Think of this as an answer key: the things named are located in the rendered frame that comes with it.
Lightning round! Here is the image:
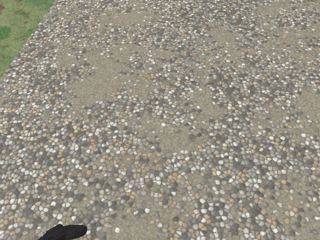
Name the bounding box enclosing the robot left hand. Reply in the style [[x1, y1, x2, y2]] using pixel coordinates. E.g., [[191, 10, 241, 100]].
[[38, 224, 87, 240]]

